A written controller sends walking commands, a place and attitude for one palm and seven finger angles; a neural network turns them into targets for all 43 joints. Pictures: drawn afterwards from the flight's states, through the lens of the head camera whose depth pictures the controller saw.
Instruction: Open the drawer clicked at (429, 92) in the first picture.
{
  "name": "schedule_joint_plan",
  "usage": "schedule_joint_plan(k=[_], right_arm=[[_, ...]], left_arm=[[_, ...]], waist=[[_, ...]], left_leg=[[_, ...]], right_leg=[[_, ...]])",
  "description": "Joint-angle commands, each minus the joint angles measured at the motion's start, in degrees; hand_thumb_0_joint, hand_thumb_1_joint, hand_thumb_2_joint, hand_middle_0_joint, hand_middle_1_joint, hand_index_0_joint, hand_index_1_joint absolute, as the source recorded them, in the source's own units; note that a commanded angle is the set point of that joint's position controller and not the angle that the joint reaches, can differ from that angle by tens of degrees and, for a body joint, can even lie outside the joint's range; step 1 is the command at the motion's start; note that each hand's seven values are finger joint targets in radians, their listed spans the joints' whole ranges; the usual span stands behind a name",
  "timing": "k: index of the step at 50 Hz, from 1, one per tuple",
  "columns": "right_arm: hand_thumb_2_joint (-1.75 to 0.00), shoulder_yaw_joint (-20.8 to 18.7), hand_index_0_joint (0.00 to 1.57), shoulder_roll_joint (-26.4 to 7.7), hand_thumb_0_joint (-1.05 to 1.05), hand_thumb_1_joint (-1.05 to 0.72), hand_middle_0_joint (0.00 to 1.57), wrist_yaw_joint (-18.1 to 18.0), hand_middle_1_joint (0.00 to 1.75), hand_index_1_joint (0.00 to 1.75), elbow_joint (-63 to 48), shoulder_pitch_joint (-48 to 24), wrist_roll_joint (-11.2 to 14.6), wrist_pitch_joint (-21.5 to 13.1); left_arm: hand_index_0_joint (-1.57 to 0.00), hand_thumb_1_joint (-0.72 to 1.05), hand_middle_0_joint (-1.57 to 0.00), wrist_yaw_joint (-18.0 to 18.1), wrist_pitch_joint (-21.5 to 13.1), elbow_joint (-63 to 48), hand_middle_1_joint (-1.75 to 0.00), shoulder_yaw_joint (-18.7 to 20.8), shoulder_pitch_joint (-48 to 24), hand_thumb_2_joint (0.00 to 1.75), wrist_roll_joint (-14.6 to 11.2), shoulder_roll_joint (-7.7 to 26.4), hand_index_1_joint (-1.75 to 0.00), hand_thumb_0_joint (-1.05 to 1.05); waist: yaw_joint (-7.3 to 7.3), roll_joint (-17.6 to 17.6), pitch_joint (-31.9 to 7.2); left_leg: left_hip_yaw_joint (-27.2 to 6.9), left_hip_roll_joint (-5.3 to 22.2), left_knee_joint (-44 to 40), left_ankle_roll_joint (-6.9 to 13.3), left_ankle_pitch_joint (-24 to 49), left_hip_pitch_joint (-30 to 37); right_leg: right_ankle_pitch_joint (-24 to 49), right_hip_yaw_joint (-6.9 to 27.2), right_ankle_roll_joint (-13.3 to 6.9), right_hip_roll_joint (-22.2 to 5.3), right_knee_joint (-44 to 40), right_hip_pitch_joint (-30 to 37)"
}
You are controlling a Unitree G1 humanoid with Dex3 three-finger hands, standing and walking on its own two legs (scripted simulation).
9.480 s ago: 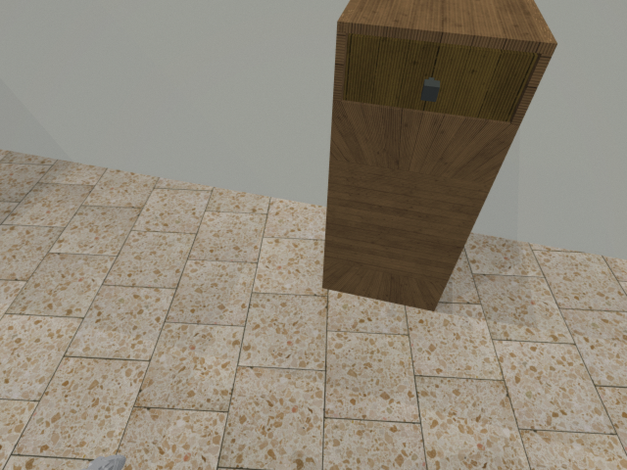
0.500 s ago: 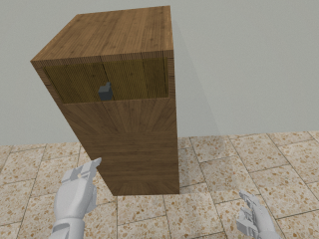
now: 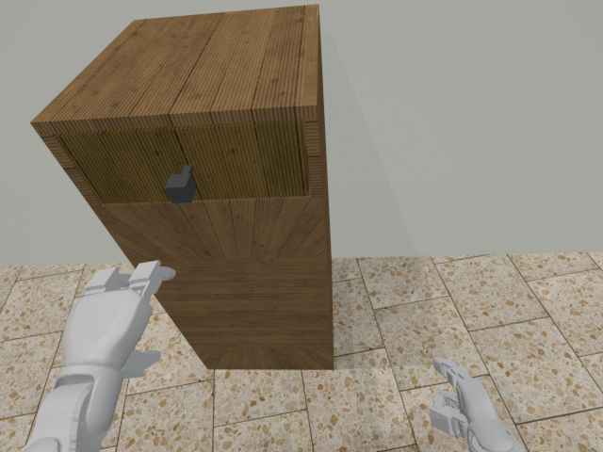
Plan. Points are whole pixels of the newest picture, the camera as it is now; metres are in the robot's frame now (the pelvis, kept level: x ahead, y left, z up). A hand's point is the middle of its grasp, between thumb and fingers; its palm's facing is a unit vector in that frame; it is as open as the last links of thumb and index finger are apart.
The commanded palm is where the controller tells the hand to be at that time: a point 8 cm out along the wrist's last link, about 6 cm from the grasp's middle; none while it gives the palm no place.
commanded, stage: raise the hand with hooked fingers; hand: left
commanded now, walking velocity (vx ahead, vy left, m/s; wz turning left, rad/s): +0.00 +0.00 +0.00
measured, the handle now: (184, 181) +0.47 +0.25 +0.11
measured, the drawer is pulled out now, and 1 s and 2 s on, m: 0.00 0.00 0.00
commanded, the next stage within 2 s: move the hooked fingers above the handle in 1.16 s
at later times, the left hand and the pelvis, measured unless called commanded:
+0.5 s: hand (63, 241) +0.27 +0.29 +0.19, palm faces +0.24 -0.05 -0.97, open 13.6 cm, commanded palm +0.23 +0.30 +0.25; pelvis -0.03 +0.06 +0.01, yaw +1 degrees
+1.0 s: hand (18, 232) +0.26 +0.32 +0.22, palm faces +0.20 -0.05 -0.98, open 13.8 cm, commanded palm +0.22 +0.33 +0.28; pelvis -0.05 +0.09 +0.01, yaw +1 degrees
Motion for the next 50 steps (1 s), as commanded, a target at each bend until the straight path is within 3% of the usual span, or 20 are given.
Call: schedule_joint_plan(k=[1,4,6,11,13,16,17,21,25,26,30,33,37,40,41,45,46,50], right_arm=[[-0.90,-3.0,0.20,-6.1,0.00,-0.90,0.20,-0.9,0.30,0.30,-9.5,-9.4,0.1,-2.7],[-0.90,-4.0,0.20,-5.9,0.00,-0.90,0.20,-0.6,0.30,0.30,-8.4,-9.2,0.5,-2.7],[-0.90,-4.5,0.20,-6.1,0.00,-0.90,0.20,-0.2,0.30,0.30,-7.9,-9.8,1.2,-2.6],[-0.90,-4.9,0.20,-7.0,0.00,-0.90,0.20,-0.4,0.30,0.30,-7.6,-11.3,2.8,-1.5],[-0.90,-4.8,0.20,-7.1,0.00,-0.90,0.20,-0.9,0.30,0.30,-7.1,-10.9,2.6,-1.1],[-0.90,-4.0,0.20,-6.9,0.00,-0.90,0.20,-1.5,0.30,0.30,-7.8,-12.2,2.6,-1.2],[-0.90,-3.5,0.20,-6.3,0.00,-0.90,0.20,-1.3,0.30,0.30,-7.1,-11.7,2.4,-1.5],[-0.90,-2.9,0.20,-6.6,0.00,-0.90,0.20,-1.4,0.30,0.30,-6.5,-11.5,2.9,-1.8],[-0.90,-2.4,0.20,-6.7,0.00,-0.90,0.20,-0.7,0.30,0.30,-6.0,-10.9,3.2,-2.0],[-0.90,-2.4,0.20,-6.9,0.00,-0.90,0.20,-0.5,0.30,0.30,-6.5,-11.3,3.6,-2.0],[-0.90,-2.4,0.20,-7.1,0.00,-0.90,0.20,0.1,0.30,0.30,-7.1,-10.3,3.5,-2.4],[-0.90,-2.1,0.20,-7.2,0.00,-0.90,0.20,0.1,0.30,0.30,-7.2,-9.4,3.6,-3.0],[-0.90,-2.0,0.20,-7.4,0.00,-0.90,0.20,0.7,0.30,0.30,-8.1,-8.3,3.6,-3.1],[-0.90,-2.4,0.20,-7.5,0.00,-0.90,0.20,0.8,0.30,0.30,-8.7,-7.8,3.2,-3.8],[-0.90,-2.4,0.20,-7.6,0.00,-0.90,0.20,1.0,0.30,0.30,-9.0,-8.2,3.3,-4.5],[-0.90,-3.0,0.20,-7.2,0.00,-0.90,0.20,0.9,0.30,0.30,-7.5,-6.7,2.7,-5.9],[-0.90,-3.1,0.20,-7.4,0.00,-0.90,0.20,1.1,0.30,0.30,-7.6,-7.0,2.8,-6.5],[-0.90,-3.5,0.20,-7.6,0.00,-0.90,0.20,1.2,0.30,0.30,-5.4,-6.0,3.0,-6.4]], left_arm=[[-0.27,-0.10,-0.27,3.8,0.1,-16.5,-0.94,14.9,-6.4,0.47,0.0,16.6,-0.94,0.00],[-0.28,-0.17,-0.28,4.6,0.7,-17.8,-0.99,14.2,-8.7,0.44,-1.2,14.6,-0.99,0.00],[-0.28,-0.22,-0.28,3.7,2.5,-15.5,-1.02,13.9,-9.7,0.42,-2.5,14.2,-1.02,0.00],[-0.29,-0.34,-0.29,-2.6,7.8,-13.8,-1.10,8.9,-18.7,0.37,-3.7,13.7,-1.10,0.00],[-0.29,-0.38,-0.29,-5.4,8.5,-14.9,-1.12,8.3,-23.6,0.35,-3.4,15.8,-1.12,0.00],[-0.30,-0.45,-0.30,-7.6,7.9,-17.2,-1.17,9.0,-30.3,0.32,-3.1,18.3,-1.17,0.00],[-0.30,-0.48,-0.30,-8.1,7.5,-16.4,-1.18,8.9,-33.2,0.31,-1.9,19.0,-1.18,0.00],[-0.30,-0.50,-0.30,-9.2,6.7,-11.3,-1.20,11.3,-39.9,0.30,-2.3,21.6,-1.20,0.00],[-0.30,-0.50,-0.30,-12.0,8.8,-5.1,-1.20,9.8,-48.1,0.30,-2.8,21.7,-1.20,0.00],[-0.30,-0.50,-0.30,-12.9,9.6,-4.5,-1.20,10.0,-49.0,0.30,-3.1,21.6,-1.20,0.00],[-0.30,-0.50,-0.30,-17.5,10.9,-4.6,-1.20,5.7,-57.0,0.30,-2.6,20.9,-1.20,0.00],[-0.30,-0.50,-0.30,-20.6,10.6,-2.4,-1.20,4.4,-60.2,0.30,-2.6,20.8,-1.20,0.00],[-0.30,-0.50,-0.30,-24.0,9.7,0.2,-1.20,4.8,-53.8,0.30,-2.6,20.4,-1.20,0.00],[-0.30,-0.50,-0.30,-23.8,6.3,-5.4,-1.20,7.9,-55.2,0.30,-3.4,23.1,-1.20,0.00],[-0.30,-0.50,-0.30,-23.3,5.1,-7.9,-1.20,9.7,-55.8,0.30,-3.4,24.6,-1.20,0.00],[-0.30,-0.50,-0.30,-19.5,0.9,-11.9,-1.20,12.8,-58.6,0.30,-4.7,26.2,-1.20,0.00],[-0.30,-0.50,-0.30,-18.5,0.5,-12.5,-1.20,14.5,-59.2,0.30,-4.7,27.5,-1.20,0.00],[-0.30,-0.50,-0.30,-15.8,2.3,-5.4,-1.20,13.1,-58.7,0.30,-5.6,24.7,-1.20,0.00]], waist=[[1.98,-4.0,-13.8],[1.30,-2.5,-13.3],[0.69,-4.8,-11.2],[-0.36,-5.0,-10.5],[-0.23,-3.8,-12.0],[-0.22,-0.8,-12.4],[0.20,0.0,-12.5],[0.30,1.6,-7.1],[0.51,0.6,-5.5],[0.43,2.1,-6.2],[-0.02,1.2,-9.4],[-0.37,0.0,-8.0],[0.47,-2.3,-6.7],[0.89,-1.2,-8.5],[1.14,0.8,-9.8],[1.51,3.9,-11.3],[1.88,5.5,-11.5],[1.62,4.4,-8.4]], left_leg=[[-0.4,-1.5,-1.2,1.5,13.0,-2.3],[-0.4,-1.8,-1.8,1.6,14.7,-0.4],[-0.5,-1.9,-1.7,1.5,15.1,-0.1],[0.4,-1.5,-3.3,1.9,16.7,2.9],[0.4,-1.2,-4.4,2.2,18.1,4.6],[-0.4,-0.7,-5.5,2.3,18.9,8.1],[-0.8,-0.3,-6.4,2.0,19.3,8.6],[-2.0,0.8,-9.3,1.3,16.4,9.7],[-2.2,1.6,-11.7,0.4,15.1,9.6],[-2.6,1.8,-12.0,0.2,15.0,10.1],[-3.7,2.3,-13.0,-0.2,13.3,12.2],[-4.9,2.8,-14.4,-0.1,8.3,11.6],[-5.1,3.2,-15.2,0.0,5.4,9.6],[-5.6,3.2,-14.8,0.4,6.9,10.7],[-5.9,3.3,-14.3,0.5,7.2,11.4],[-7.7,3.4,-14.5,-0.4,9.4,13.1],[-8.0,3.5,-14.3,-0.5,9.0,12.8],[-7.3,3.0,-14.6,-1.7,8.9,10.8]], right_leg=[[45.8,11.5,7.8,-9.3,-3.8,18.6],[46.6,9.7,7.5,-9.0,-3.9,17.0],[46.8,9.4,7.6,-8.7,-4.4,15.8],[39.1,6.4,7.4,-7.6,-5.8,15.0],[36.7,4.7,7.1,-7.6,-6.2,16.2],[27.7,3.3,5.6,-6.1,-7.9,14.3],[24.1,1.9,5.2,-6.2,-8.2,13.9],[14.4,0.4,4.2,-4.6,-11.0,10.4],[11.9,-1.0,4.0,-4.7,-11.8,10.5],[11.0,-1.0,3.7,-4.3,-11.8,10.6],[9.3,-1.9,4.0,-4.7,-11.6,9.8],[6.6,-2.3,3.9,-4.8,-11.6,8.3],[5.4,-2.6,3.9,-4.8,-11.2,8.5],[6.3,-2.4,3.9,-4.7,-11.0,9.0],[6.7,-2.2,3.9,-4.1,-10.6,9.0],[7.4,-2.2,3.6,-4.1,-10.5,8.7],[7.5,-2.0,3.5,-3.6,-10.2,8.4],[7.1,-2.3,3.3,-4.1,-11.2,7.3]])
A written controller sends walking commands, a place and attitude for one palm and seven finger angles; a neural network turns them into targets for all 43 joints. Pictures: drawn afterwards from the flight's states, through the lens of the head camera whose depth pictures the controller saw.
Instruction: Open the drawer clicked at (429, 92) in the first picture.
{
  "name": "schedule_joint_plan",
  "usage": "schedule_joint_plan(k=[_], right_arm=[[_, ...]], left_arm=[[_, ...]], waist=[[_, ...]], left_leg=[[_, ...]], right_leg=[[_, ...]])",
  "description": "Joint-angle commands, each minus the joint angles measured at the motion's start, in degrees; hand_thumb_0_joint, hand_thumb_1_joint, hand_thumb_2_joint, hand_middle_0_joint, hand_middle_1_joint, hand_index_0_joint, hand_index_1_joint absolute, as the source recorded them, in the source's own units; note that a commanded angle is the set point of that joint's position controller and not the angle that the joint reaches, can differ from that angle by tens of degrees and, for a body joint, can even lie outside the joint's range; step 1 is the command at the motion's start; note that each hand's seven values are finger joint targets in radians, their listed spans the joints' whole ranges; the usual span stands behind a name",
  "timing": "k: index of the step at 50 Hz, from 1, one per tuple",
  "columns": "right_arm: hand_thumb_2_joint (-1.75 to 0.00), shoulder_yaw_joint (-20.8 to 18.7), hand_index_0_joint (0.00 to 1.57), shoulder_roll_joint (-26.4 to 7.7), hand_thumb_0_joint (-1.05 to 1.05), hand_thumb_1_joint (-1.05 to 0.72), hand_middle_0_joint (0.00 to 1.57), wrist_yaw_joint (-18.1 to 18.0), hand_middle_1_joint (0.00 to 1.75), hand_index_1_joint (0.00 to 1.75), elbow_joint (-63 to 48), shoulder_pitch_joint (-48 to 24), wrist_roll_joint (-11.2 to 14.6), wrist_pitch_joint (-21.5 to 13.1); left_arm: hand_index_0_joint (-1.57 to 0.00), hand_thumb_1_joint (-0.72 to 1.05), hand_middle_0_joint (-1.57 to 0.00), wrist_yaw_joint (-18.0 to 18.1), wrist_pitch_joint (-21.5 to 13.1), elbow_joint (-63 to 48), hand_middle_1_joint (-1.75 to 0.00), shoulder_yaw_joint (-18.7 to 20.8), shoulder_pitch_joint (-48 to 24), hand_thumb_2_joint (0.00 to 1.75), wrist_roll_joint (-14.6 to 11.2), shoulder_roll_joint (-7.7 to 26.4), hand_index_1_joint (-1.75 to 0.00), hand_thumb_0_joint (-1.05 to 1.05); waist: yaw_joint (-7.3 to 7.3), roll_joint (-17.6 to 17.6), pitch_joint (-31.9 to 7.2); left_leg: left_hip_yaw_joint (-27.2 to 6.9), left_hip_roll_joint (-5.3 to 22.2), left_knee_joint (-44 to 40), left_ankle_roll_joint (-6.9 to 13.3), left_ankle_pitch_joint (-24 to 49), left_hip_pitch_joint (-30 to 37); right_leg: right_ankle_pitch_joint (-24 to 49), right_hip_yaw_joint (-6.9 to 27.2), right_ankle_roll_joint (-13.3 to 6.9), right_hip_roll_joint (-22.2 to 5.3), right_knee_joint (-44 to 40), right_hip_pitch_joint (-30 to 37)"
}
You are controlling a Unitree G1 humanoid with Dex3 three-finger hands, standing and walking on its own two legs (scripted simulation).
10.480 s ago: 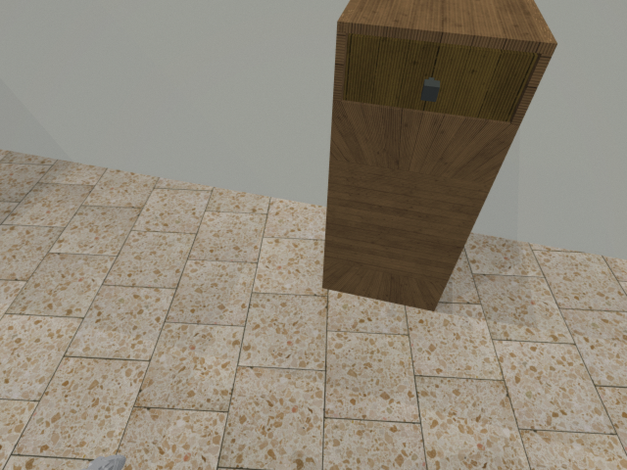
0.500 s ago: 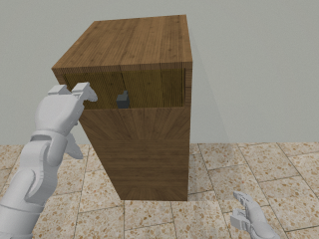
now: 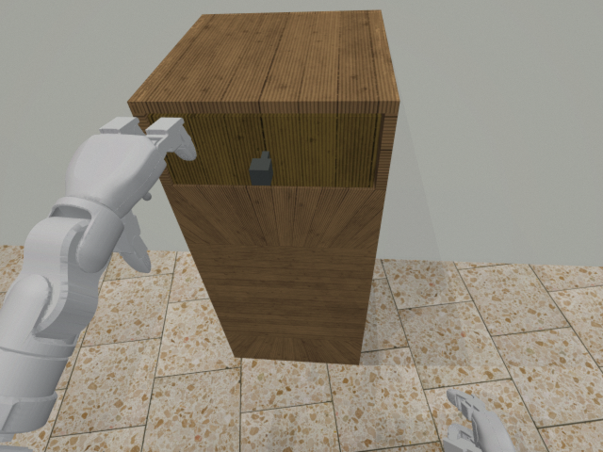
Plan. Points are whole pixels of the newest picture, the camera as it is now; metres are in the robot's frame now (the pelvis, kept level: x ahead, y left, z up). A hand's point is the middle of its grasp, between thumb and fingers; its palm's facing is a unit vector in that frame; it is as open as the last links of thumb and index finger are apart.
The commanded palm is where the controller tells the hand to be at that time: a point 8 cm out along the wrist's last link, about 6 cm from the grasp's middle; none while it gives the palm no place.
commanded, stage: raise the hand with hooked fingers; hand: left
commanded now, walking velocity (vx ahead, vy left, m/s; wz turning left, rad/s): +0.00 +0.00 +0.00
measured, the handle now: (263, 165) +0.53 +0.15 +0.10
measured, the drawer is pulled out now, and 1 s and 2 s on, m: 0.00 0.00 0.00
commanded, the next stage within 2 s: move the hooked fingers above the handle in 0.16 s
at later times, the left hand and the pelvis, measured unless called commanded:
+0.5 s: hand (152, 174) +0.35 +0.23 +0.22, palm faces +0.20 -0.03 -0.98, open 13.8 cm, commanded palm +0.31 +0.22 +0.26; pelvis +0.01 -0.04 +0.00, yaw +1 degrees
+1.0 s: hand (172, 162) +0.40 +0.23 +0.20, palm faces +0.13 -0.03 -0.99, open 13.9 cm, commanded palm +0.36 +0.20 +0.25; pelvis +0.03 -0.05 +0.00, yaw +1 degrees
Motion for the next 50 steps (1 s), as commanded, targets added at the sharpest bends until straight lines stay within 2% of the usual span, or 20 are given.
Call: schedule_joint_plan(k=[1,6,8,12,14,16,19,21,26,29,31,36,38,39,41,43,45,47,48,50], right_arm=[[-0.90,-2.5,0.20,-6.1,0.00,-0.90,0.20,0.2,0.30,0.30,-8.5,-11.1,0.4,-3.6],[-0.90,-2.5,0.20,-6.3,0.00,-0.90,0.20,0.7,0.30,0.30,-10.0,-12.3,1.2,-2.4],[-0.90,-2.4,0.20,-6.3,0.00,-0.90,0.20,0.5,0.30,0.30,-10.5,-12.3,0.9,-2.0],[-0.90,-1.6,0.20,-6.0,0.00,-0.90,0.20,0.2,0.30,0.30,-11.0,-13.1,0.3,-2.1],[-0.90,-1.5,0.20,-6.0,0.00,-0.90,0.20,-0.4,0.30,0.30,-10.2,-12.3,-0.2,-2.2],[-0.90,-1.3,0.20,-6.0,0.00,-0.90,0.20,-0.7,0.30,0.30,-9.6,-12.1,-0.1,-2.4],[-0.90,-1.2,0.20,-5.7,0.00,-0.90,0.20,-1.3,0.30,0.30,-7.7,-10.9,0.0,-2.0],[-0.90,-1.5,0.20,-6.0,0.00,-0.90,0.20,-1.0,0.30,0.30,-8.1,-11.5,0.6,-1.8],[-0.90,-1.8,0.20,-6.4,0.00,-0.90,0.20,-0.8,0.30,0.30,-9.9,-11.9,1.0,-0.8],[-0.90,-1.8,0.20,-6.9,0.00,-0.90,0.20,-1.2,0.30,0.30,-10.2,-10.8,0.8,-0.4],[-0.90,-1.8,0.20,-6.8,0.00,-0.90,0.20,-1.7,0.30,0.30,-10.8,-11.2,0.6,-0.7],[-0.90,-1.8,0.20,-6.5,0.00,-0.90,0.20,-2.9,0.30,0.30,-9.9,-9.7,-0.8,-1.3],[-0.90,-1.9,0.20,-5.6,0.00,-0.90,0.20,-2.9,0.30,0.30,-9.0,-9.0,-0.7,-1.0],[-0.90,-2.4,0.20,-5.6,0.00,-0.90,0.20,-2.6,0.30,0.30,-8.4,-8.1,-0.5,-0.8],[-0.90,-2.7,0.20,-6.1,0.00,-0.90,0.20,-2.0,0.30,0.30,-7.6,-8.5,0.0,0.0],[-0.90,-2.6,0.20,-6.5,0.00,-0.90,0.20,-1.6,0.30,0.30,-7.4,-8.4,0.5,1.1],[-0.90,-2.6,0.20,-7.2,0.00,-0.90,0.20,-1.2,0.30,0.30,-8.6,-9.1,0.9,1.8],[-0.90,-2.9,0.20,-7.6,0.00,-0.90,0.20,-1.0,0.30,0.30,-9.7,-9.6,1.3,2.6],[-0.90,-2.8,0.20,-7.5,0.00,-0.90,0.20,-1.0,0.30,0.30,-10.4,-10.1,1.4,2.9],[-0.90,-2.9,0.20,-7.3,0.00,-0.90,0.20,-1.4,0.30,0.30,-11.2,-10.2,1.5,2.8]], left_arm=[[-0.30,-0.50,-0.30,5.4,2.4,-5.5,-1.20,12.7,-24.2,0.30,0.6,13.9,-1.20,0.00],[-0.30,-0.50,-0.30,2.3,7.1,-4.0,-1.20,5.2,-20.4,0.30,1.2,7.6,-1.20,0.00],[-0.30,-0.50,-0.30,0.6,7.4,-6.0,-1.20,3.4,-19.1,0.30,1.5,7.4,-1.20,0.00],[-0.30,-0.50,-0.30,-0.5,5.6,-11.8,-1.20,6.3,-20.9,0.30,3.0,12.1,-1.20,0.00],[-0.30,-0.50,-0.30,0.6,3.3,-12.4,-1.20,11.2,-22.1,0.30,2.9,16.6,-1.20,0.00],[-0.30,-0.50,-0.30,2.1,2.1,-10.4,-1.20,14.0,-24.4,0.30,2.3,18.4,-1.20,0.00],[-0.30,-0.50,-0.30,3.9,1.6,-1.1,-1.20,14.5,-24.6,0.30,0.9,17.3,-1.20,0.00],[-0.30,-0.50,-0.30,4.4,2.2,0.7,-1.20,15.0,-24.6,0.30,0.4,17.4,-1.20,0.00],[-0.30,-0.50,-0.30,1.1,5.5,3.8,-1.20,6.0,-21.2,0.30,1.4,9.8,-1.20,0.00],[-0.30,-0.50,-0.30,-1.7,5.3,2.3,-1.20,1.6,-23.2,0.30,2.0,8.5,-1.20,0.00],[-0.30,-0.50,-0.30,-2.4,3.3,-1.0,-1.20,2.9,-25.1,0.30,2.1,10.3,-1.20,0.00],[-0.30,-0.50,-0.30,2.0,-4.9,-6.9,-1.20,17.4,-28.0,0.30,0.8,23.4,-1.20,0.00],[-0.30,-0.50,-0.30,4.8,-5.9,-3.0,-1.20,17.6,-27.8,0.30,-0.2,21.0,-1.20,0.00],[-0.30,-0.50,-0.30,6.3,-5.5,0.4,-1.20,20.1,-26.0,0.30,-0.7,22.0,-1.20,0.00],[-0.30,-0.50,-0.30,8.2,-3.2,6.5,-1.20,20.4,-24.1,0.30,-0.9,21.1,-1.20,0.00],[-0.30,-0.50,-0.30,8.6,0.4,11.8,-1.20,14.6,-24.9,0.30,-0.2,16.5,-1.20,0.00],[-0.30,-0.50,-0.30,7.1,3.8,12.2,-1.20,9.3,-23.5,0.30,1.3,13.0,-1.20,0.00],[-0.30,-0.50,-0.30,4.1,6.8,12.4,-1.20,4.4,-21.6,0.30,2.2,9.6,-1.20,0.00],[-0.30,-0.50,-0.30,2.4,7.5,9.8,-1.20,0.3,-23.4,0.30,2.4,6.7,-1.20,0.00],[-0.30,-0.50,-0.30,-0.1,7.3,6.1,-1.20,-3.1,-26.8,0.30,2.7,5.1,-1.20,0.00]], waist=[[0.71,2.1,-13.6],[-0.23,-1.1,-14.7],[-0.62,-2.2,-15.3],[-0.65,-1.7,-17.3],[-0.19,-1.5,-17.0],[-0.05,-1.1,-15.3],[-0.35,-2.0,-11.7],[-0.07,-0.5,-13.0],[-1.81,-2.8,-16.1],[-3.58,-4.7,-15.4],[-3.67,-4.7,-17.1],[-0.49,-1.1,-23.3],[-0.38,-0.1,-21.2],[0.02,-0.4,-19.8],[0.34,-0.6,-16.8],[-1.00,-2.5,-14.3],[-1.47,-2.5,-16.1],[-2.44,-5.1,-18.1],[-3.45,-6.1,-18.3],[-4.99,-7.2,-19.2]], left_leg=[[-6.0,7.5,-6.5,-6.4,1.3,4.1],[-4.1,7.1,-5.5,-5.7,2.0,4.1],[-3.9,7.1,-5.7,-5.2,0.8,4.3],[-3.7,6.7,-4.4,-4.1,3.5,5.1],[-3.7,6.6,-4.2,-3.9,5.4,5.4],[-3.3,6.3,-3.8,-3.8,5.1,4.5],[-2.3,5.9,-3.8,-4.2,5.4,2.5],[-1.6,5.7,-3.2,-4.4,6.6,2.6],[0.2,4.8,-0.6,-3.7,8.5,2.2],[0.0,4.6,-0.6,-3.0,6.7,1.7],[-0.1,4.2,0.5,-2.3,7.1,2.2],[-0.5,3.1,2.0,-2.1,12.0,2.5],[-0.5,3.1,1.6,-2.7,13.0,0.4],[-0.5,3.5,1.4,-3.1,13.1,-0.6],[0.1,3.7,1.3,-3.8,12.5,-2.4],[0.9,4.0,0.8,-4.0,10.3,-4.1],[1.3,4.0,0.8,-3.8,10.6,-3.4],[1.6,4.0,1.6,-3.3,11.0,-3.0],[1.4,3.9,1.7,-3.0,10.8,-2.0],[0.9,3.8,2.0,-2.3,10.1,-0.1]], right_leg=[[0.0,-3.0,-2.7,1.0,-2.5,0.5],[0.6,-3.0,-2.2,0.5,-2.7,0.8],[-0.1,-3.1,-2.0,-0.2,-2.9,1.4],[0.7,-2.9,-2.0,-0.1,-3.0,2.7],[1.4,-2.7,-2.1,0.1,-3.6,3.3],[1.1,-2.5,-2.2,0.6,-4.1,2.7],[1.2,-2.8,-2.2,0.3,-5.2,2.1],[2.5,-2.4,-2.2,0.5,-5.2,2.9],[7.9,-1.4,-1.5,-0.5,-4.4,4.1],[7.4,-1.9,-1.0,-1.0,-4.7,3.0],[9.0,-1.0,-0.9,-1.0,-4.4,3.9],[16.7,0.6,-1.2,-1.4,-2.4,10.2],[17.7,0.2,-1.6,-1.6,-2.1,9.9],[17.6,0.1,-1.7,-1.4,-2.1,9.3],[16.4,0.6,-1.9,-0.9,-2.4,8.1],[13.9,-0.1,-1.5,-1.2,-2.7,6.1],[13.8,-0.7,-1.3,-1.3,-2.2,5.9],[16.2,-0.6,-0.9,-1.7,-1.5,6.7],[16.8,-0.8,-0.7,-1.7,-1.6,5.8],[16.3,-0.9,-0.3,-1.5,-1.7,4.1]])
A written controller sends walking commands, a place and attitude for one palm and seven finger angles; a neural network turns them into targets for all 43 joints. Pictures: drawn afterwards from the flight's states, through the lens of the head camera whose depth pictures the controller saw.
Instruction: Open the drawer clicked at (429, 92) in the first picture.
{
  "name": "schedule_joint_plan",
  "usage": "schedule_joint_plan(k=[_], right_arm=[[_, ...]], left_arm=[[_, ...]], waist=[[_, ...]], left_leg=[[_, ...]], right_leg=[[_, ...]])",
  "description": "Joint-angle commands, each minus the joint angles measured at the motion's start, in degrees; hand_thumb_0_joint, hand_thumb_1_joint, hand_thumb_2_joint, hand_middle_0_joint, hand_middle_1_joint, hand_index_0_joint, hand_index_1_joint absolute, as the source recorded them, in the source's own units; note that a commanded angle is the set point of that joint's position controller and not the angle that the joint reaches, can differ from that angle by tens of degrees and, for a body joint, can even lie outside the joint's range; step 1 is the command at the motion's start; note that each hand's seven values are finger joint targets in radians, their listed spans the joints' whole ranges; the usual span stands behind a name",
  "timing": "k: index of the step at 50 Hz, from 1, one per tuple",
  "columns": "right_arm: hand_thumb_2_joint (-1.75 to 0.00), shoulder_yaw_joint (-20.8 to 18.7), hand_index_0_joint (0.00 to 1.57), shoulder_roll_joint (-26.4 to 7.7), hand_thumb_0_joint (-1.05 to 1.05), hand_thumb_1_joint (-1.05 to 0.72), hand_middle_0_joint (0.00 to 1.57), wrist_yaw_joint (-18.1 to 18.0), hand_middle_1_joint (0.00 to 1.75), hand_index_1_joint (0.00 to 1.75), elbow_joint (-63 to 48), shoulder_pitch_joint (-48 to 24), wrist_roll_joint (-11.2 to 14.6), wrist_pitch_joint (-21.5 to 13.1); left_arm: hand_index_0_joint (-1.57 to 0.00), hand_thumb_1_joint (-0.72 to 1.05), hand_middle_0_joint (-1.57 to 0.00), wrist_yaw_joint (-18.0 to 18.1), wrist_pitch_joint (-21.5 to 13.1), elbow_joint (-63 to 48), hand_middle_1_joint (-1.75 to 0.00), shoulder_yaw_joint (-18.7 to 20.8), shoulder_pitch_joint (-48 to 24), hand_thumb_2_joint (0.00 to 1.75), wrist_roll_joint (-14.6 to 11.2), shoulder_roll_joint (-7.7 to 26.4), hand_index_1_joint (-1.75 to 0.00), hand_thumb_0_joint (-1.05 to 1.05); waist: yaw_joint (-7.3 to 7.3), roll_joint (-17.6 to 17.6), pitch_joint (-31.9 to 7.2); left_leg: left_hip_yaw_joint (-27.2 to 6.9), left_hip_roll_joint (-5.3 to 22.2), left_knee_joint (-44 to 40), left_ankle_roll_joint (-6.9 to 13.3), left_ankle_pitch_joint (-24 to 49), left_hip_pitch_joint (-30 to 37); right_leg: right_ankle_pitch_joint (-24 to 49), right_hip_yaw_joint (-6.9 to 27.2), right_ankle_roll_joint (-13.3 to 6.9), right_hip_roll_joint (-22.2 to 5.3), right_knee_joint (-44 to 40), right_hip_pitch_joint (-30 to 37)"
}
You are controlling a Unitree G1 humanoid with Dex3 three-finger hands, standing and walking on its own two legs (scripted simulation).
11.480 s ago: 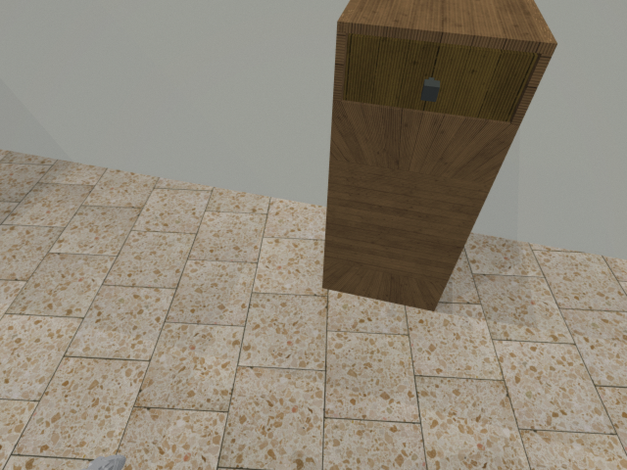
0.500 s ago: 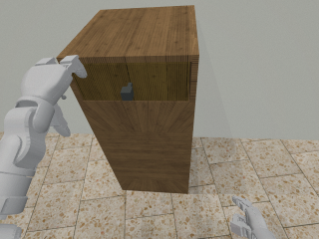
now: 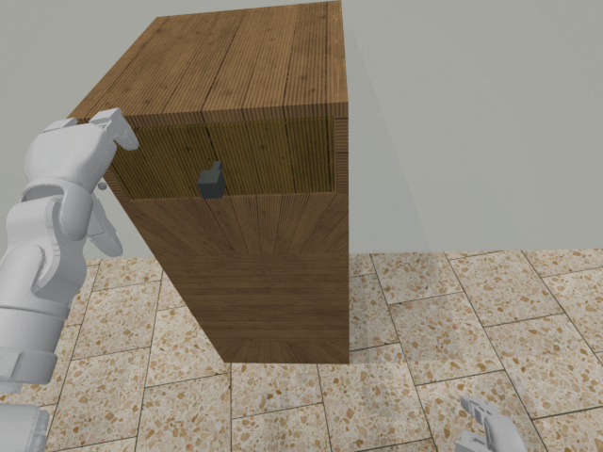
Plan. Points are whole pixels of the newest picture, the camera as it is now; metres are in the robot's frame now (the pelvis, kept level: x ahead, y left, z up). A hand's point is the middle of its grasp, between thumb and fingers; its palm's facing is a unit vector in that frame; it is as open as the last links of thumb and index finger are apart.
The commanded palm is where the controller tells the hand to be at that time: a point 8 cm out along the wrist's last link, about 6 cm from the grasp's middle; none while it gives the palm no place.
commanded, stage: move the hooked fingers above the handle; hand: left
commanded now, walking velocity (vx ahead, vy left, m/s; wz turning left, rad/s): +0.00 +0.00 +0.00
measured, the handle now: (214, 177) +0.49 +0.20 +0.10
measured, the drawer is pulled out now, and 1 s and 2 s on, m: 0.00 0.00 0.00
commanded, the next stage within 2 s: none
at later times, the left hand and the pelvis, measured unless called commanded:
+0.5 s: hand (155, 182) +0.42 +0.25 +0.16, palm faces -0.01 -0.03 -1.00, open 13.9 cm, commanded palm +0.39 +0.22 +0.23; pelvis +0.01 +0.02 +0.00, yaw +0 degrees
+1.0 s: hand (191, 147) +0.45 +0.20 +0.19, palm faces +0.10 -0.04 -0.99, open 13.8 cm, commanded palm +0.42 +0.21 +0.21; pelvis +0.01 +0.01 +0.00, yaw -1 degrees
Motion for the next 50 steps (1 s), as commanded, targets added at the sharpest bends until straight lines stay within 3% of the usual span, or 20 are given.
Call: schedule_joint_plan(k=[1,4,7,11,12,15,19,21,24,26,27,30,31,33,36,40,41,43,46,50], right_arm=[[-0.90,-2.0,0.20,-5.4,0.00,-0.90,0.20,-0.9,0.30,0.30,-11.0,-9.4,0.0,-2.7],[-0.90,-1.7,0.20,-4.5,0.00,-0.90,0.20,-2.1,0.30,0.30,-10.3,-8.6,-0.9,-3.7],[-0.90,-1.5,0.20,-3.6,0.00,-0.90,0.20,-2.4,0.30,0.30,-8.3,-6.8,-1.8,-4.8],[-0.90,-1.6,0.20,-3.4,0.00,-0.90,0.20,-1.5,0.30,0.30,-5.2,-5.5,-1.0,-4.1],[-0.90,-1.1,0.20,-2.9,0.00,-0.90,0.20,-1.3,0.30,0.30,-4.9,-6.3,-0.7,-3.7],[-0.90,-1.2,0.20,-3.8,0.00,-0.90,0.20,-0.9,0.30,0.30,-5.1,-6.3,-0.6,-2.3],[-0.90,-1.7,0.20,-4.8,0.00,-0.90,0.20,0.0,0.30,0.30,-8.0,-7.5,0.3,-0.5],[-0.90,-2.1,0.20,-5.2,0.00,-0.90,0.20,-0.1,0.30,0.30,-9.4,-7.2,0.6,-0.2],[-0.90,-2.2,0.20,-5.1,0.00,-0.90,0.20,-1.0,0.30,0.30,-9.6,-6.0,0.4,-0.7],[-0.90,-2.1,0.20,-4.9,0.00,-0.90,0.20,-1.9,0.30,0.30,-9.5,-5.3,-0.2,-1.8],[-0.90,-2.2,0.20,-4.4,0.00,-0.90,0.20,-2.2,0.30,0.30,-8.3,-3.9,-0.5,-2.6],[-0.90,-2.4,0.20,-3.6,0.00,-0.90,0.20,-2.5,0.30,0.30,-6.4,-1.2,-1.2,-3.9],[-0.90,-2.6,0.20,-4.2,0.00,-0.90,0.20,-2.3,0.30,0.30,-5.6,-0.2,-1.4,-4.0],[-0.90,-2.4,0.20,-3.0,0.00,-0.90,0.20,-1.9,0.30,0.30,-4.3,-0.6,-0.8,-4.1],[-0.90,-2.3,0.20,-4.4,0.00,-0.90,0.20,-0.8,0.30,0.30,-2.5,-0.5,-0.3,-2.5],[-0.90,-2.0,0.20,-5.6,0.00,-0.90,0.20,-0.5,0.30,0.30,-3.7,-1.5,0.0,-0.3],[-0.90,-2.4,0.20,-5.7,0.00,-0.90,0.20,-0.4,0.30,0.30,-4.8,-1.6,0.1,0.2],[-0.90,-1.9,0.20,-5.4,0.00,-0.90,0.20,-0.6,0.30,0.30,-5.9,-2.3,0.3,0.6],[-0.90,-1.2,0.20,-5.6,0.00,-0.90,0.20,-1.6,0.30,0.30,-6.3,-2.4,0.8,0.6],[-0.90,-0.9,0.20,-5.5,0.00,-0.90,0.20,-3.0,0.30,0.30,-7.0,-1.9,1.0,0.2]], left_arm=[[-0.30,-0.50,-0.30,-3.8,-0.7,-14.7,-1.20,-6.2,-19.3,0.30,0.5,3.3,-1.20,0.00],[-0.30,-0.50,-0.30,-3.2,-6.8,-21.7,-1.20,-1.3,-25.1,0.30,1.1,9.2,-1.20,0.00],[-0.30,-0.50,-0.30,2.5,-11.9,-22.5,-1.20,5.8,-30.2,0.30,1.4,14.5,-1.20,0.00],[-0.30,-0.50,-0.30,10.7,-9.6,-7.3,-1.20,11.6,-30.4,0.30,1.7,15.9,-1.20,0.00],[-0.30,-0.50,-0.30,12.0,-7.6,-3.3,-1.20,7.6,-31.5,0.30,2.2,11.9,-1.20,0.00],[-0.30,-0.50,-0.30,11.6,-2.6,3.3,-1.20,3.7,-29.8,0.30,3.7,9.9,-1.20,0.00],[-0.30,-0.50,-0.30,5.4,5.2,3.4,-1.20,-6.8,-26.5,0.30,5.6,1.8,-1.20,0.00],[-0.30,-0.50,-0.30,0.8,6.3,1.6,-1.20,-12.5,-26.4,0.30,4.3,-3.6,-1.20,0.00],[-0.30,-0.50,-0.30,-3.3,2.4,-5.5,-1.20,-14.5,-33.1,0.30,3.0,-4.0,-1.20,0.00],[-0.30,-0.50,-0.30,-2.7,-2.7,-11.2,-1.20,-13.2,-38.4,0.30,2.3,-2.1,-1.20,0.00],[-0.30,-0.50,-0.30,-1.3,-5.6,-12.7,-1.20,-9.6,-41.7,0.30,3.3,1.9,-1.20,0.00],[-0.30,-0.50,-0.30,5.6,-11.5,-12.0,-1.20,-3.8,-43.9,0.30,3.8,5.1,-1.20,0.00],[-0.30,-0.50,-0.30,8.5,-11.9,-10.1,-1.20,2.5,-43.1,0.30,3.6,10.7,-1.20,0.00],[-0.30,-0.50,-0.30,11.6,-9.8,-0.7,-1.20,-2.2,-42.6,0.30,3.0,3.2,-1.20,0.00],[-0.30,-0.50,-0.30,13.0,-2.7,13.9,-1.20,-3.2,-38.4,0.30,4.5,1.5,-1.20,0.00],[-0.30,-0.50,-0.30,9.6,5.0,19.0,-1.20,-8.4,-41.7,0.30,8.0,0.5,-1.20,0.00],[-0.30,-0.50,-0.30,8.0,5.5,17.6,-1.20,-10.0,-40.7,0.30,8.0,-1.5,-1.20,0.00],[-0.30,-0.50,-0.30,5.9,5.6,16.7,-1.20,-7.5,-35.5,0.30,7.3,1.5,-1.20,0.00],[-0.30,-0.50,-0.30,2.6,5.2,20.5,-1.20,-9.2,-33.8,0.30,6.0,0.4,-1.20,0.00],[-0.30,-0.50,-0.30,0.3,2.5,23.3,-1.20,-8.4,-35.7,0.30,6.9,3.2,-1.20,0.00]], waist=[[-3.42,-9.3,-16.0],[-2.16,-6.2,-20.6],[-0.47,-1.5,-22.7],[1.24,-1.4,-15.7],[0.96,-2.5,-14.1],[0.69,-5.4,-15.1],[-0.88,-7.5,-19.0],[-3.20,-9.7,-19.0],[-5.21,-10.0,-18.4],[-5.47,-6.3,-18.8],[-4.53,-4.6,-21.9],[-2.67,0.6,-22.9],[-1.07,0.4,-23.8],[-2.27,-3.8,-19.4],[-1.70,-6.7,-13.9],[-2.90,-7.8,-18.1],[-3.08,-7.6,-21.1],[-2.34,-9.8,-21.5],[-3.59,-14.7,-13.8],[-3.94,-13.0,-8.7]], left_leg=[[2.7,1.0,-0.4,1.6,13.3,4.7],[1.9,0.5,0.1,1.9,15.5,7.8],[1.2,0.3,0.4,1.0,18.2,8.5],[1.6,1.3,-1.6,-0.9,17.4,4.2],[2.2,1.4,-2.1,-1.2,16.5,2.9],[3.2,1.9,-3.0,-1.4,15.3,2.3],[3.2,2.2,-2.5,-0.5,18.3,4.0],[2.4,2.1,-1.6,0.3,19.3,6.5],[1.4,1.8,-0.9,1.5,18.0,9.2],[0.4,1.7,-0.4,1.6,18.5,11.6],[-0.2,1.7,0.1,1.2,19.3,12.9],[-1.3,1.8,0.5,-1.4,25.1,15.0],[-1.0,1.7,0.4,-2.1,25.4,13.3],[0.1,1.6,0.1,-2.2,24.4,10.3],[1.6,2.0,-2.2,-2.6,19.4,4.7],[2.5,2.3,-2.2,-1.4,18.5,3.5],[2.3,2.1,-1.3,-1.1,20.6,5.1],[2.9,2.2,-0.7,-0.3,20.9,4.5],[3.5,2.2,-1.7,0.6,13.6,0.2],[3.9,2.1,-1.9,1.0,7.7,-2.1]], right_leg=[[18.4,1.3,2.9,-4.3,-2.8,7.2],[19.7,1.7,2.6,-4.3,-2.0,8.6],[18.9,1.4,1.4,-3.6,-1.5,8.9],[13.7,-0.1,0.3,-2.3,-2.4,6.5],[13.0,-0.2,0.3,-2.6,-2.6,6.4],[12.9,-0.1,0.9,-3.0,-2.7,7.5],[17.7,0.1,1.4,-3.9,-1.9,9.3],[19.5,-0.3,1.7,-3.7,-1.8,7.4],[18.6,-0.3,2.0,-3.7,-2.2,4.4],[16.8,-0.1,1.6,-3.3,-2.2,2.7],[15.7,0.0,1.3,-3.3,-1.4,2.8],[14.9,-1.0,0.2,-2.1,-0.6,0.9],[15.1,-1.1,-0.1,-1.7,-0.5,2.7],[16.1,-1.6,0.0,-1.9,-0.6,2.4],[13.1,-2.3,0.1,-1.9,-1.8,1.3],[15.0,-1.3,0.6,-3.0,-1.5,4.0],[17.0,-0.9,0.6,-3.1,-1.0,5.4],[19.8,-0.4,1.1,-3.4,-0.4,7.6],[16.9,-0.2,1.9,-4.0,-2.0,6.3],[11.4,0.6,2.2,-4.3,-2.9,3.5]])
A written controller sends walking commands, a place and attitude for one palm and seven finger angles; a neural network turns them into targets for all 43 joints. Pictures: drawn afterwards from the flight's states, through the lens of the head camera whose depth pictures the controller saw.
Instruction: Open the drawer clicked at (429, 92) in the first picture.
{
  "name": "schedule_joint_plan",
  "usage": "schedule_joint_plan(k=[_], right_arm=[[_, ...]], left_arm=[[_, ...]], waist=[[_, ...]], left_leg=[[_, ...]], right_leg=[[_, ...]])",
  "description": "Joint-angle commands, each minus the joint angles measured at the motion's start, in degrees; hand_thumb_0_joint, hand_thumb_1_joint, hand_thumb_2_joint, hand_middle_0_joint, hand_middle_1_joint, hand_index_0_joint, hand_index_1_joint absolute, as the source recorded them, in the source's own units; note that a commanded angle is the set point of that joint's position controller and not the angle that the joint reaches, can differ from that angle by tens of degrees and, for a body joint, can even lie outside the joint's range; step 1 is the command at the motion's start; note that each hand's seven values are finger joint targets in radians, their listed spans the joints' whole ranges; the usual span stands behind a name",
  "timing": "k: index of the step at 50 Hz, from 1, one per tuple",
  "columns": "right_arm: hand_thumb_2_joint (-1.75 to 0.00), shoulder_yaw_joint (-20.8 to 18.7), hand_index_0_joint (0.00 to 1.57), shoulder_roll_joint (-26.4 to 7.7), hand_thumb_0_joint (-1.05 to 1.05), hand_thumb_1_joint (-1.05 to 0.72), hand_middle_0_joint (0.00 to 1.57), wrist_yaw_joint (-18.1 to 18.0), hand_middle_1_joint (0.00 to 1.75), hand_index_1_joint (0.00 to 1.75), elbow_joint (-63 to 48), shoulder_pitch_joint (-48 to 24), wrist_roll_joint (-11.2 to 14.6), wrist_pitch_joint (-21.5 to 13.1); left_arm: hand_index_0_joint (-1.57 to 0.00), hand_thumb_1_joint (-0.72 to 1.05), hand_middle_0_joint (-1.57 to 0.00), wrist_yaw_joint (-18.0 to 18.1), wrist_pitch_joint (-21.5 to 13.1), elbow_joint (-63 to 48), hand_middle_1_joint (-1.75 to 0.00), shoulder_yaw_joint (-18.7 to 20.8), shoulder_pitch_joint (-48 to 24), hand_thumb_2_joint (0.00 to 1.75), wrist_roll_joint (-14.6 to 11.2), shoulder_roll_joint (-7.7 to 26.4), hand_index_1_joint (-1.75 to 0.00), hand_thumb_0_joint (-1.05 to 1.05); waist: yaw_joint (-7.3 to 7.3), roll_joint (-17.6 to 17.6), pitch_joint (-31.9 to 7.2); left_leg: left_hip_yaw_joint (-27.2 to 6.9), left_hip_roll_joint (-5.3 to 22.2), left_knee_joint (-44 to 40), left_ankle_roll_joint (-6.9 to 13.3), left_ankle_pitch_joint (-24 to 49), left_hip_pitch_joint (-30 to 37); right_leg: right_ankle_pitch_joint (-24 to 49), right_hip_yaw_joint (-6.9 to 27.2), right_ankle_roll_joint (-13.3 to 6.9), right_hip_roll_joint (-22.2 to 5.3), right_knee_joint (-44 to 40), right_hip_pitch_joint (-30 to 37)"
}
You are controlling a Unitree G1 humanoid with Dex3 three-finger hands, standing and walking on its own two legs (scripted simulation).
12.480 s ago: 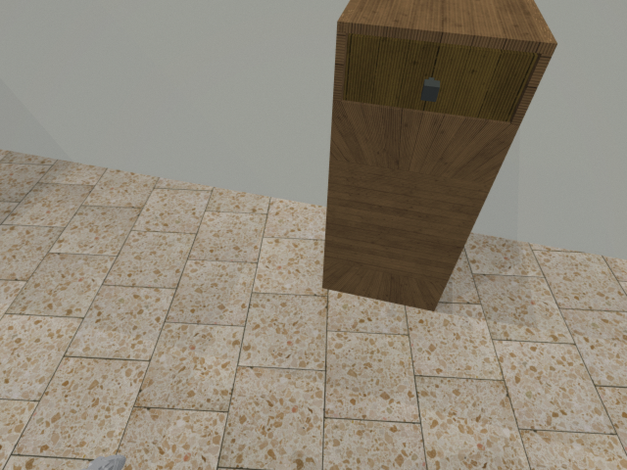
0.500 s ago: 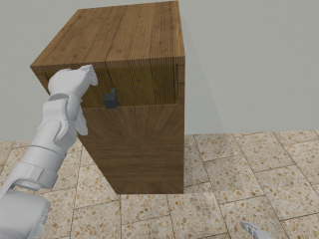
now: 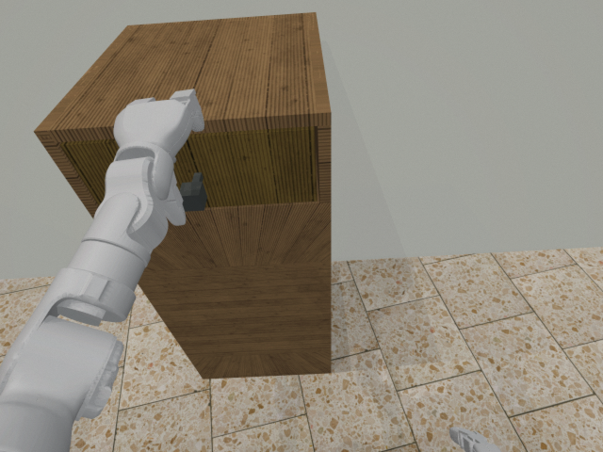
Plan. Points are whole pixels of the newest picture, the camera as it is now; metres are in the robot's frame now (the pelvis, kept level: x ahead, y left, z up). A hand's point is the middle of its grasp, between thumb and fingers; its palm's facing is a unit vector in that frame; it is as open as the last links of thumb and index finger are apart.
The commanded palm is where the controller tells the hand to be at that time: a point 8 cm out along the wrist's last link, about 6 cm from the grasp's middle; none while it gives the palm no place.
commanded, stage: move the hooked fingers above the handle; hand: left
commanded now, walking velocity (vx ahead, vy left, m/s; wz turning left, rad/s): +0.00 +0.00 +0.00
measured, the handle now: (195, 189) +0.48 +0.20 +0.10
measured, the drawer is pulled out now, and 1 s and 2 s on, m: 0.00 0.00 0.00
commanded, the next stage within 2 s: none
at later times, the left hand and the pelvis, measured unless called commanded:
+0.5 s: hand (181, 180) +0.44 +0.19 +0.16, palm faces +0.11 -0.04 -0.99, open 14.2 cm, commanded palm +0.42 +0.22 +0.22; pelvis +0.00 -0.01 +0.00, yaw +1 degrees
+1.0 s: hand (153, 198) +0.41 +0.23 +0.15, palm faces +0.00 -0.02 -1.00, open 13.8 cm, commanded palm +0.40 +0.22 +0.22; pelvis +0.00 +0.00 +0.00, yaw +1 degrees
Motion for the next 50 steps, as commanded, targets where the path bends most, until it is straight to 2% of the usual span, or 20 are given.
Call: schedule_joint_plan(k=[1,6,9,11,13,14,15,16,19,23,26,29,31,33,36,39,42,44,47,50], right_arm=[[-0.90,-2.8,0.20,-8.3,0.00,-0.90,0.20,-1.9,0.30,0.30,-8.2,-4.3,-0.4,-2.7],[-0.90,-3.3,0.20,-8.1,0.00,-0.90,0.20,-2.5,0.30,0.30,-9.0,-2.6,-0.6,-3.1],[-0.90,-3.6,0.20,-8.1,0.00,-0.90,0.20,-2.5,0.30,0.30,-9.1,-1.6,-0.4,-3.3],[-0.90,-4.3,0.20,-8.0,0.00,-0.90,0.20,-2.7,0.30,0.30,-9.8,-0.8,-0.9,-4.0],[-0.90,-5.2,0.20,-7.4,0.00,-0.90,0.20,-2.9,0.30,0.30,-10.8,-0.7,-1.5,-5.1],[-0.90,-5.7,0.20,-7.0,0.00,-0.90,0.20,-3.1,0.30,0.30,-10.9,-0.6,-1.8,-5.5],[-0.90,-6.0,0.20,-6.5,0.00,-0.90,0.20,-3.2,0.30,0.30,-10.6,-0.2,-2.0,-6.0],[-0.90,-6.3,0.20,-6.3,0.00,-0.90,0.20,-3.1,0.30,0.30,-9.9,0.8,-2.2,-6.4],[-0.90,-6.6,0.20,-6.3,0.00,-0.90,0.20,-2.8,0.30,0.30,-7.2,2.0,-1.5,-7.1],[-0.90,-5.8,0.20,-7.5,0.00,-0.90,0.20,-2.2,0.30,0.30,-3.8,1.9,-0.9,-6.6],[-0.90,-4.8,0.20,-8.3,0.00,-0.90,0.20,-1.7,0.30,0.30,-3.4,-0.1,-1.1,-5.1],[-0.90,-4.2,0.20,-7.8,0.00,-0.90,0.20,-1.4,0.30,0.30,-5.1,-2.6,-1.2,-3.8],[-0.90,-4.0,0.20,-7.9,0.00,-0.90,0.20,-1.5,0.30,0.30,-5.3,-3.5,-1.2,-2.9],[-0.90,-3.6,0.20,-7.8,0.00,-0.90,0.20,-2.0,0.30,0.30,-6.0,-4.0,-1.1,-2.6],[-0.90,-3.5,0.20,-7.7,0.00,-0.90,0.20,-2.5,0.30,0.30,-7.0,-4.7,-1.4,-2.2],[-0.90,-3.4,0.20,-7.0,0.00,-0.90,0.20,-2.8,0.30,0.30,-8.2,-5.0,-1.6,-2.3],[-0.90,-3.9,0.20,-7.0,0.00,-0.90,0.20,-2.3,0.30,0.30,-9.3,-4.8,-1.4,-2.6],[-0.90,-4.6,0.20,-7.0,0.00,-0.90,0.20,-2.1,0.30,0.30,-9.9,-4.5,-1.5,-3.1],[-0.90,-5.2,0.20,-6.7,0.00,-0.90,0.20,-2.0,0.30,0.30,-9.6,-4.0,-1.1,-4.0],[-0.90,-5.4,0.20,-6.6,0.00,-0.90,0.20,-2.0,0.30,0.30,-8.6,-3.5,-1.1,-4.8]], left_arm=[[-0.30,-0.50,-0.30,-3.9,-1.4,3.1,-1.20,4.7,-15.5,0.30,1.5,14.5,-1.20,0.00],[-0.30,-0.50,-0.30,-4.0,-5.9,3.9,-1.20,6.6,-15.2,0.30,1.9,16.8,-1.20,0.00],[-0.30,-0.50,-0.30,-3.4,-7.4,4.2,-1.20,4.0,-17.8,0.30,1.8,13.5,-1.20,0.00],[-0.30,-0.50,-0.30,-2.7,-11.0,-2.7,-1.20,6.1,-21.4,0.30,0.0,15.1,-1.20,0.00],[-0.30,-0.50,-0.30,-0.7,-16.6,-15.1,-1.20,9.2,-27.3,0.30,-0.9,18.1,-1.20,0.00],[-0.30,-0.50,-0.30,0.8,-18.9,-19.9,-1.20,11.1,-28.4,0.30,-0.8,19.8,-1.20,0.00],[-0.30,-0.50,-0.30,2.5,-20.9,-24.6,-1.20,9.9,-31.7,0.30,-1.0,18.7,-1.20,0.00],[-0.30,-0.50,-0.30,4.5,-22.1,-26.3,-1.20,11.6,-32.6,0.30,-1.3,20.2,-1.20,0.00],[-0.30,-0.50,-0.30,8.5,-20.0,-20.5,-1.20,8.6,-29.6,0.30,-1.8,15.3,-1.20,0.00],[-0.30,-0.50,-0.30,10.6,-13.3,-7.7,-1.20,11.5,-27.3,0.30,-2.0,18.4,-1.20,0.00],[-0.30,-0.50,-0.30,9.2,-6.9,0.0,-1.20,12.7,-21.8,0.30,-1.0,20.4,-1.20,0.00],[-0.30,-0.50,-0.30,6.6,-5.3,-5.3,-1.20,12.9,-21.4,0.30,0.1,21.4,-1.20,0.00],[-0.30,-0.50,-0.30,5.0,-4.0,-3.0,-1.20,11.6,-18.4,0.30,0.5,19.7,-1.20,0.00],[-0.30,-0.50,-0.30,3.7,-4.0,-2.1,-1.20,11.7,-18.1,0.30,0.4,20.2,-1.20,0.00],[-0.30,-0.50,-0.30,2.3,-5.1,-2.4,-1.20,13.9,-17.1,0.30,1.1,23.2,-1.20,0.00],[-0.30,-0.50,-0.30,1.7,-6.8,-5.1,-1.20,13.9,-16.2,0.30,1.4,22.9,-1.20,0.00],[-0.30,-0.50,-0.30,1.2,-8.8,-11.2,-1.20,10.9,-18.4,0.30,1.2,19.5,-1.20,0.00],[-0.30,-0.50,-0.30,1.2,-10.1,-16.0,-1.20,10.4,-18.0,0.30,0.4,18.3,-1.20,0.00],[-0.30,-0.50,-0.30,1.1,-11.8,-21.5,-1.20,6.1,-22.6,0.30,-1.2,13.9,-1.20,0.00],[-0.30,-0.50,-0.30,2.1,-12.8,-23.6,-1.20,4.5,-24.8,0.30,-2.1,12.3,-1.20,0.00]], waist=[[-0.62,-9.8,-4.9],[-0.39,-5.7,-6.6],[-1.60,-6.3,-5.1],[-1.48,-6.3,-10.1],[-0.46,-2.4,-20.7],[-0.11,-0.1,-24.0],[-0.58,3.6,-27.1],[-0.81,2.7,-27.7],[-2.32,3.5,-21.5],[-1.57,-2.0,-15.9],[0.54,-5.5,-16.1],[1.39,-6.5,-17.7],[1.05,-9.5,-15.0],[0.92,-11.6,-12.6],[1.70,-9.8,-14.0],[2.09,-6.5,-14.5],[0.88,-2.1,-16.0],[0.57,-1.1,-17.8],[-1.61,-0.1,-17.0],[-2.15,0.9,-17.1]], left_leg=[[2.9,2.8,-2.1,-0.1,7.5,-1.4],[3.4,2.6,-0.8,-0.2,5.3,-2.5],[3.0,2.8,-0.5,0.0,3.0,-3.2],[2.3,2.4,0.3,0.5,4.8,-1.6],[1.8,1.6,1.5,1.2,9.0,2.0],[1.5,1.5,2.1,1.4,11.7,4.2],[1.5,1.3,2.8,1.4,14.1,6.9],[1.0,1.5,3.1,1.3,15.1,7.8],[0.9,2.0,2.9,0.7,15.6,9.4],[1.5,1.9,0.9,0.2,14.1,4.4],[2.2,2.0,-0.1,-0.2,17.1,1.1],[2.5,2.0,0.0,0.0,20.1,1.0],[2.6,2.2,-0.4,0.2,18.4,0.2],[2.9,2.4,-1.0,0.4,15.5,-0.9],[2.9,2.4,-1.3,0.3,14.8,-0.7],[3.0,2.4,-1.2,0.3,14.6,0.0],[2.5,2.5,-0.4,0.3,16.7,3.3],[2.1,2.3,0.6,0.6,18.8,6.6],[1.0,2.4,1.4,0.8,19.1,10.1],[0.1,2.2,1.6,0.3,19.5,12.4]], right_leg=[[11.4,-0.2,1.3,-3.7,-4.6,5.3],[8.0,0.7,1.0,-3.7,-4.2,4.9],[4.6,0.5,1.0,-3.5,-4.6,1.8],[7.2,1.5,1.0,-3.4,-4.2,4.4],[13.0,2.8,1.0,-3.6,-2.4,9.3],[15.8,2.8,0.7,-3.3,-1.6,10.0],[17.7,2.8,0.6,-3.1,-1.0,9.3],[17.1,2.2,0.5,-2.6,-1.0,8.4],[15.4,0.6,0.3,-1.6,-2.0,2.4],[15.4,-0.2,0.5,-1.6,-2.9,3.5],[20.4,0.0,0.7,-2.5,-2.6,9.1],[26.0,0.2,1.0,-3.1,-1.4,12.6],[24.7,0.1,1.3,-3.2,-2.2,11.6],[22.5,0.4,1.8,-3.5,-2.8,11.3],[20.4,0.9,1.5,-3.7,-2.8,12.4],[20.4,1.2,1.4,-3.8,-2.6,12.4],[20.1,0.6,0.7,-3.3,-2.2,9.9],[21.3,0.6,0.6,-2.9,-2.3,9.2],[18.9,0.0,0.6,-2.3,-2.8,4.7],[17.1,-0.5,0.4,-2.0,-2.9,2.4]])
